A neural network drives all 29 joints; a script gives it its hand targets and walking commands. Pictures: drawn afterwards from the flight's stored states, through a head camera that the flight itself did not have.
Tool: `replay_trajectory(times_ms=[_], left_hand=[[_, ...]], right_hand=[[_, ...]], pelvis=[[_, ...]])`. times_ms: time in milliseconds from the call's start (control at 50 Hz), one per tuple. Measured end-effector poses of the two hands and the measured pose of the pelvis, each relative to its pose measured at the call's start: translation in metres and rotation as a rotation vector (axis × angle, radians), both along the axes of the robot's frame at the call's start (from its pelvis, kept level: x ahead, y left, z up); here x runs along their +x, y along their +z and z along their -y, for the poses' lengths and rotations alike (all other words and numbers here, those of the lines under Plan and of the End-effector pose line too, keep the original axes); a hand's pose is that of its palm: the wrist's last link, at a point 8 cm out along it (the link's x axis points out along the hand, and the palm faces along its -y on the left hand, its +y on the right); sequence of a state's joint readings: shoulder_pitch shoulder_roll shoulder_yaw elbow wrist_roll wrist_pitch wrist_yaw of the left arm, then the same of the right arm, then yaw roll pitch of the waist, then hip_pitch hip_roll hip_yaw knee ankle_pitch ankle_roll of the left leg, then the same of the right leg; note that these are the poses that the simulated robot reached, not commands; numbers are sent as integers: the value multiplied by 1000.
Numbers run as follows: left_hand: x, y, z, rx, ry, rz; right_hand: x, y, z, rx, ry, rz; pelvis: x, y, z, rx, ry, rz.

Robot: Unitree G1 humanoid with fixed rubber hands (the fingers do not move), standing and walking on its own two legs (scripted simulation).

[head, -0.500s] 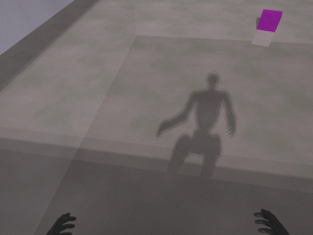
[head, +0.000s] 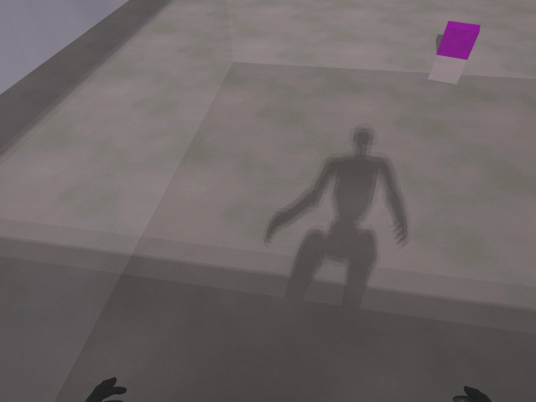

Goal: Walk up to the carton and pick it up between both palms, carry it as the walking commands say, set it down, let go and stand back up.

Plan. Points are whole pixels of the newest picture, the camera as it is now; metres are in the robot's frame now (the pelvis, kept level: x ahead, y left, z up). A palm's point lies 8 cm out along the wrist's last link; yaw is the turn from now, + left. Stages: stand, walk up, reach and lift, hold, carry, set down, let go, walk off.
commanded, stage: stand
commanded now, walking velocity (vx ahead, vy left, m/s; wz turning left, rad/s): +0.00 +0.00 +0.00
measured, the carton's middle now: (457, 40) +2.86 -1.48 -0.66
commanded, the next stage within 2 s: none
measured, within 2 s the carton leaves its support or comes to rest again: neither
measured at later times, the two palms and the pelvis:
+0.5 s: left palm out of the picture +0.10 +0.31 -0.09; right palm out of the picture +0.10 -0.31 -0.09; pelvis +0.00 +0.00 +0.01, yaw +0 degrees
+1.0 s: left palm out of the picture +0.11 +0.31 -0.09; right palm out of the picture +0.10 -0.30 -0.09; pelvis +0.00 +0.00 +0.02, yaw +0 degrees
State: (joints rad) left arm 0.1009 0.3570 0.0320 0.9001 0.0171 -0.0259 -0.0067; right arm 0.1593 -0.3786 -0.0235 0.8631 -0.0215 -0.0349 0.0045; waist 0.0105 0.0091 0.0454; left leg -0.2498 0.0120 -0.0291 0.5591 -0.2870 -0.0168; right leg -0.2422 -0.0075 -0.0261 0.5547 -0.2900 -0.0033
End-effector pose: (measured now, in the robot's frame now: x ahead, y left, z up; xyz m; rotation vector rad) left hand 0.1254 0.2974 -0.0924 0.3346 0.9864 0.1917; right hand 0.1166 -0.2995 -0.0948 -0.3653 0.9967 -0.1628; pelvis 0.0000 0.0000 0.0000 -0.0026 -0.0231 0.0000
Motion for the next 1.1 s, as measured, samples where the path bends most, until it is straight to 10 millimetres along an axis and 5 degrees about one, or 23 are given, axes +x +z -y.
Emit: replay_trajectory(times_ms=[600, 1100], left_hand=[[-29, 0, -11, 20, 25, -144], [-17, 4, -18, 21, 28, -124]], right_hand=[[-15, 3, 6, -9, -56, -84], [-25, 3, 3, -7, -67, -119]], pelvis=[[2, 13, -2, 0, -6, 15], [3, 15, -5, 1, -3, 21]])
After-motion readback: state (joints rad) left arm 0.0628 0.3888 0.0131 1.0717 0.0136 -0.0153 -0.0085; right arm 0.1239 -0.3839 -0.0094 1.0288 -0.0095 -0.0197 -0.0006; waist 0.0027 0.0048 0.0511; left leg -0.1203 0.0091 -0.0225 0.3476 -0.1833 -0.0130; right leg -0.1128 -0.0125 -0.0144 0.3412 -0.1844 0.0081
